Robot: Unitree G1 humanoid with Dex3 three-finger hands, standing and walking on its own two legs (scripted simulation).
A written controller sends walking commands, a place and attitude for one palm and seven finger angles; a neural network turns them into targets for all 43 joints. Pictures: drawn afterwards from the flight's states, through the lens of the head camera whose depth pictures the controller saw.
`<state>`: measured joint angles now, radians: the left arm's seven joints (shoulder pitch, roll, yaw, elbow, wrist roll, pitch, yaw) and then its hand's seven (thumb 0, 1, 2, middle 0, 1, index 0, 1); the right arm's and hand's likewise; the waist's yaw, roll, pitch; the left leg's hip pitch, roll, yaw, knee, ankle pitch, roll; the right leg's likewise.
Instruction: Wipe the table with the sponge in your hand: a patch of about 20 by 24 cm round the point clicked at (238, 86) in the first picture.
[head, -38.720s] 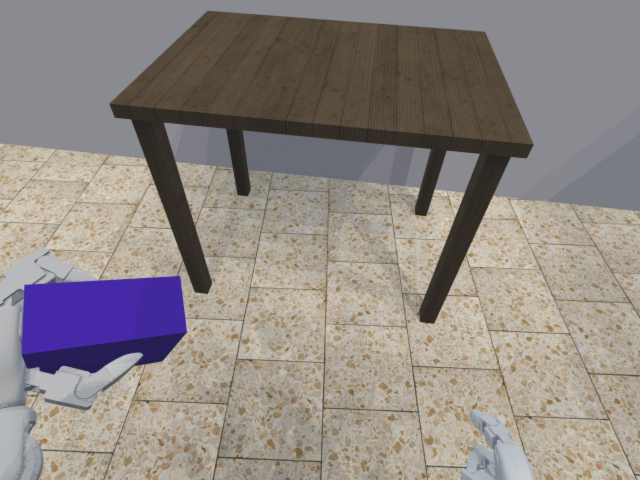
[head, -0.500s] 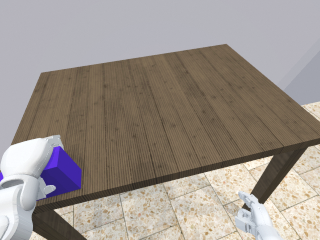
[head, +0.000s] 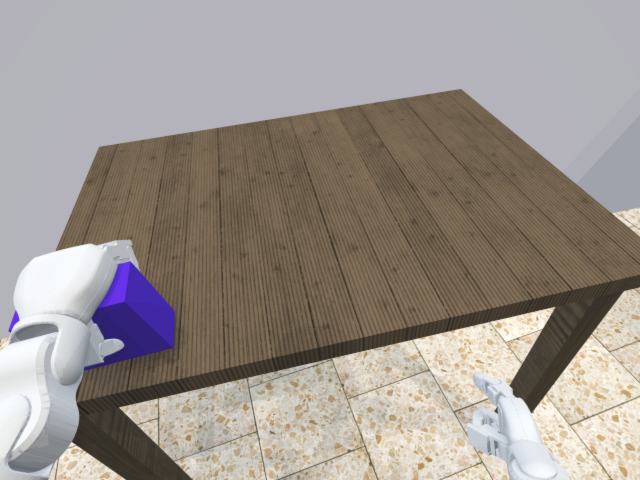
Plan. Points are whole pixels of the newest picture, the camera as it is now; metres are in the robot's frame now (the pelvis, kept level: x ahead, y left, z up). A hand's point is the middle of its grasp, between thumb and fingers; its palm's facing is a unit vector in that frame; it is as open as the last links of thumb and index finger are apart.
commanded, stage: lift the sponge slowly off the table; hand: left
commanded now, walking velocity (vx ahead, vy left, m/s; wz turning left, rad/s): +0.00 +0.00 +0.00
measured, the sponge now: (111, 327) +0.24 +0.30 +0.10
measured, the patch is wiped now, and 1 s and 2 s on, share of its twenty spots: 1.00 1.00 1.00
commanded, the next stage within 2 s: bring the sponge back beside the body in 1.00 s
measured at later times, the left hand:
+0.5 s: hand (98, 277) +0.26 +0.30 +0.16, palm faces +0.08 -0.06 -1.00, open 9.3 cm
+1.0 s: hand (93, 251) +0.27 +0.30 +0.19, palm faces +0.12 -0.05 -0.99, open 9.3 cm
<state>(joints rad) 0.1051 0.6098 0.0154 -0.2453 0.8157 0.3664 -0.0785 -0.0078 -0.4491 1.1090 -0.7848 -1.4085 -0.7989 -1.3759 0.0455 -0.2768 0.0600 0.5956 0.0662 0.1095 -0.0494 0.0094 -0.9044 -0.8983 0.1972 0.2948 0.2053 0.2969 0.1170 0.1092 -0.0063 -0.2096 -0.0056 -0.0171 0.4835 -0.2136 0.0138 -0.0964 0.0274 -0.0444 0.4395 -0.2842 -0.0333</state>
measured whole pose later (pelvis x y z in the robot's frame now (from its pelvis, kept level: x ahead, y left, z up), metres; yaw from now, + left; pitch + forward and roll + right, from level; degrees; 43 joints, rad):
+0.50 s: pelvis +0.00 -0.01 +0.00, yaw +0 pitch -3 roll -1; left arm -0.03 0.67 0.03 -0.19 0.80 0.38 -0.17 -0.01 -0.45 1.11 -0.79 -1.41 -0.80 -1.37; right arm 0.04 -0.30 0.06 0.60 0.07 0.10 -0.06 0.01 -0.90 -0.90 0.20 0.29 0.20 0.30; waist 0.11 0.11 0.01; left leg -0.21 0.00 -0.02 0.48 -0.21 0.01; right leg -0.10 0.03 -0.05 0.44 -0.28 -0.04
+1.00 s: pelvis +0.00 +0.00 +0.00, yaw +0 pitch -2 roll +0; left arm -0.10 0.70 0.02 -0.25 0.78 0.44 -0.21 -0.01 -0.45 1.11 -0.79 -1.40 -0.80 -1.37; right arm 0.02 -0.29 0.08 0.58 0.08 0.12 -0.06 0.01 -0.91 -0.90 0.20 0.29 0.20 0.30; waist 0.13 0.11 0.00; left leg -0.23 -0.01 -0.02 0.47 -0.21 0.01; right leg -0.12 0.02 -0.05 0.44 -0.29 -0.03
